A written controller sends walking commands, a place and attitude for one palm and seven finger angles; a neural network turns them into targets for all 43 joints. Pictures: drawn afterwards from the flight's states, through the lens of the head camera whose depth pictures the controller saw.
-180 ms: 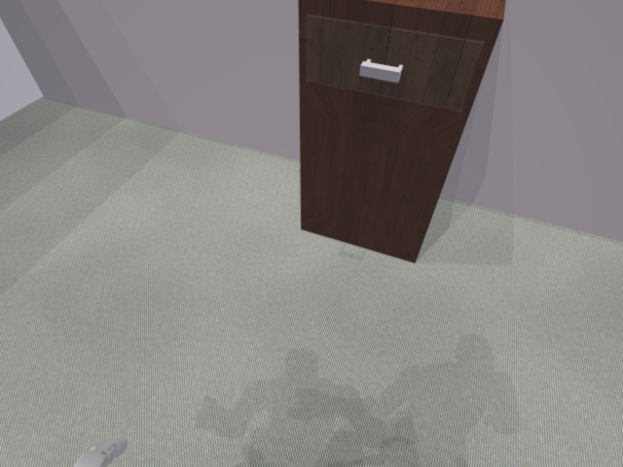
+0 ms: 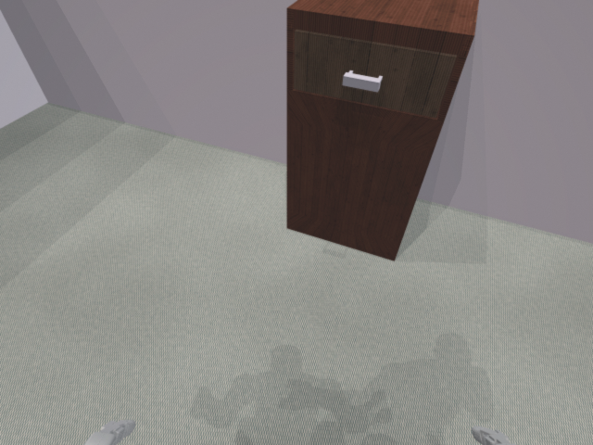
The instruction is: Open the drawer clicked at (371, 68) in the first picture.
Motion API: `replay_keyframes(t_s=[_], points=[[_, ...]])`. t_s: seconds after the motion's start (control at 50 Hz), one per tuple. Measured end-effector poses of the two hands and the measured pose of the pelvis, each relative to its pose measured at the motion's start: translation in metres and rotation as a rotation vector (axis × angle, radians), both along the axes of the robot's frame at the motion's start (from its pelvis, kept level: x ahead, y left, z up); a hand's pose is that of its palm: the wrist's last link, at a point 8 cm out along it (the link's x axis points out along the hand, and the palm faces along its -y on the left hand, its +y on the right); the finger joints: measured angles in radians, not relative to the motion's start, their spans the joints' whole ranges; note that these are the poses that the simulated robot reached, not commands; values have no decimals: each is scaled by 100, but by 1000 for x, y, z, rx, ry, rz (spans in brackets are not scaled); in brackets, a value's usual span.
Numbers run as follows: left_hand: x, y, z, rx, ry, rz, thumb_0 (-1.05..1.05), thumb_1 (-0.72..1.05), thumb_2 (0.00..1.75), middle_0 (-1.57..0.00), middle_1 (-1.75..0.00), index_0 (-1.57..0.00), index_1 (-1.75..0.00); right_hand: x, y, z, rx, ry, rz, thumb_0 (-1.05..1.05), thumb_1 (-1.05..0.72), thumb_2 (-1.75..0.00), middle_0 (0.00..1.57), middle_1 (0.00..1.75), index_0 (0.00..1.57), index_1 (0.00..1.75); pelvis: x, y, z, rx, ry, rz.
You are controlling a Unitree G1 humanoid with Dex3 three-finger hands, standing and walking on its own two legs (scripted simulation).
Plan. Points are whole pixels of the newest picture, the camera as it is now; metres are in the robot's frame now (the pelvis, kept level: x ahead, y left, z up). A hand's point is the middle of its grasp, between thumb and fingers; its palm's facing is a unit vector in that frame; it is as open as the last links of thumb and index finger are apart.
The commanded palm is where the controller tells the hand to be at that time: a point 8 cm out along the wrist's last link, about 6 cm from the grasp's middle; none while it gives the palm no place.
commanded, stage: stand and wait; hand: left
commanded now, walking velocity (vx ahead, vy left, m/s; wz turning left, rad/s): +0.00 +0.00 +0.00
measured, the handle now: (363, 79) +1.07 -0.14 +0.01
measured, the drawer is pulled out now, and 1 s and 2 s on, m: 0.00 0.00 0.00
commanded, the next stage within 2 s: look at it before walking up in 0.76 s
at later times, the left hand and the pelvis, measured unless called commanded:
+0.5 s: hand out of the picture +0.04 +0.24 -0.15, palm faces -0.03 -0.94 -0.34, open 7.4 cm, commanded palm none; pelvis -0.03 -0.01 +0.01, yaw +0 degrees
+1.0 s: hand out of the picture +0.06 +0.23 -0.15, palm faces -0.04 -0.94 -0.33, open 7.4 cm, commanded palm none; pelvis -0.03 -0.02 +0.01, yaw -1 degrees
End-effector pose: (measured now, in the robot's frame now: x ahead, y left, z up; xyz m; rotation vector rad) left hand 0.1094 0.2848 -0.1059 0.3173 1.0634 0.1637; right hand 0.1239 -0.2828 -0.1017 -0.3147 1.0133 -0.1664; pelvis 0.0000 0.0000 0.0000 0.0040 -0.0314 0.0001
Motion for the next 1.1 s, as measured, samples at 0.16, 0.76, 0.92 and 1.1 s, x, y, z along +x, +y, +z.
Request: replay_keyframes(t_s=[0.16, 0.76, 0.92, 1.1], points=[[-29, -5, -4, -7, 61, 20, 1, 91, 90, -21, -30, -20, -30, -19, -8, -2, -3, 44, -12, 1, -91, -90, 21, 30, 21, 30, -9, -5, 3, 1, -7, 0], [-68, -13, -4, 7, 137, 29, 1, 91, 90, -21, -30, -20, -30, -101, -29, -15, 5, 213, -83, 1, -91, -90, 20, 30, 21, 30, -31, -19, 7, -1, -7, -6], [-61, -15, -5, 1, 128, 21, 1, 91, 90, -21, -30, -20, -30, -95, -30, -13, 2, 199, -83, 1, -91, -90, 20, 30, 21, 30, -30, -19, 8, -2, -3, -9], [-59, -13, -5, 2, 131, 21, 1, 91, 90, -21, -30, -20, -30, -86, -30, -10, -5, 188, -80, 1, -91, -90, 20, 30, 21, 30, -26, -18, 8, -2, -3, -11]])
